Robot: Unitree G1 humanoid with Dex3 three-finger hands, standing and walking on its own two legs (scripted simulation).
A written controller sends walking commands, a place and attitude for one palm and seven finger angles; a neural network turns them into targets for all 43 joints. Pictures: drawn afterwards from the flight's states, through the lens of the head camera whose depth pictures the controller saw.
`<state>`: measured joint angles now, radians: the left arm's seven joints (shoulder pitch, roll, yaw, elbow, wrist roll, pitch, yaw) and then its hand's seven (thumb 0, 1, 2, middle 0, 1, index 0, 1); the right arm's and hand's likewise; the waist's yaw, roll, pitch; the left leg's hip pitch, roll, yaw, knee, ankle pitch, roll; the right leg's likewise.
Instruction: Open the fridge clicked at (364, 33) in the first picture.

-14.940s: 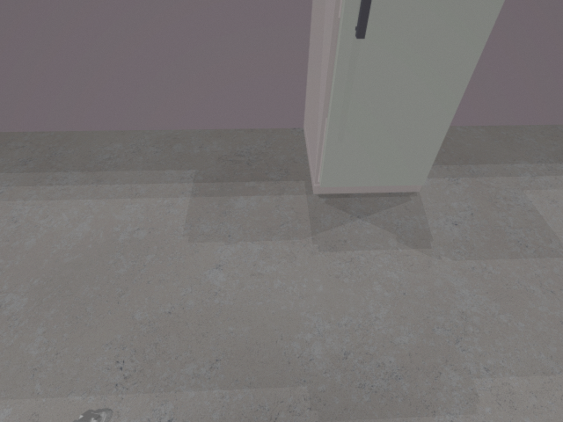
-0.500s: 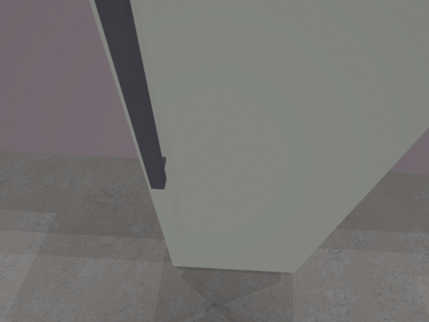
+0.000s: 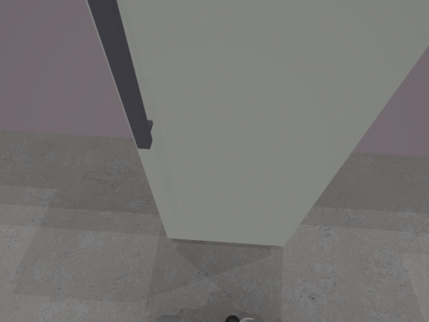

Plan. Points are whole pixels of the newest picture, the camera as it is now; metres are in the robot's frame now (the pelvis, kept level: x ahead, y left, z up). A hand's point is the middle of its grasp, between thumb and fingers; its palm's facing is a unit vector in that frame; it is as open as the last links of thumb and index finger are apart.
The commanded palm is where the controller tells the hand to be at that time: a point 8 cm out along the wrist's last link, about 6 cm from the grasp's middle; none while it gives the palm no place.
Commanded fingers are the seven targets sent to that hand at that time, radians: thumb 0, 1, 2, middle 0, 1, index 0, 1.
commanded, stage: come to a stop and stand still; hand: left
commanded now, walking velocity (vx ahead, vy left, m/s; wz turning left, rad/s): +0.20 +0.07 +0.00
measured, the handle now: (122, 43) +0.46 +0.19 +0.26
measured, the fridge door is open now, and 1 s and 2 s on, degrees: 0 0 0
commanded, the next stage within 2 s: look again from close up in 1.68 s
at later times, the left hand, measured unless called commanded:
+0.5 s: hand out of the picture +0.04 +0.17 -0.18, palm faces +0.02 -0.98 -0.18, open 7.3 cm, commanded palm none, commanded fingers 0.00 0.90 0.90 -0.20 -0.30 -0.20 -0.30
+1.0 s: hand out of the picture -0.01 +0.15 -0.18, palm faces +0.03 -0.99 -0.13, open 7.3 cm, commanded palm none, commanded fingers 0.00 0.90 0.90 -0.20 -0.30 -0.20 -0.30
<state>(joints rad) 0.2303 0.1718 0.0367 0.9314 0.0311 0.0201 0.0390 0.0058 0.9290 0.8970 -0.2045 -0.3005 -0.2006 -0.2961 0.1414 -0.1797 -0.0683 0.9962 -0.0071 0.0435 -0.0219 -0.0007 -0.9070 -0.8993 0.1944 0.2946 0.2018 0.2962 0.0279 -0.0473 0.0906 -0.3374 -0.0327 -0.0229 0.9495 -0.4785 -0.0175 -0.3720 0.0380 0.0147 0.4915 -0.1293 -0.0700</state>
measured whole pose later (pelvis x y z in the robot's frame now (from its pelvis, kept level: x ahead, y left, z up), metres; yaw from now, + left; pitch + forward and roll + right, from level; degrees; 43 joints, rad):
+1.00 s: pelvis +0.00 +0.00 +0.01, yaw +0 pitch -1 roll +0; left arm 0.29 0.14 -0.01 1.13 0.01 -0.01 0.04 0.01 0.92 0.90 -0.20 -0.30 -0.20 -0.30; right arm 0.24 -0.14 -0.01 1.13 0.00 -0.03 -0.05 0.01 -0.93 -0.90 0.20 0.29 0.20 0.30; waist 0.01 -0.04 0.06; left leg -0.10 0.01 0.07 0.43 -0.30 0.02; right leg -0.11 -0.03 0.00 0.41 -0.28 0.03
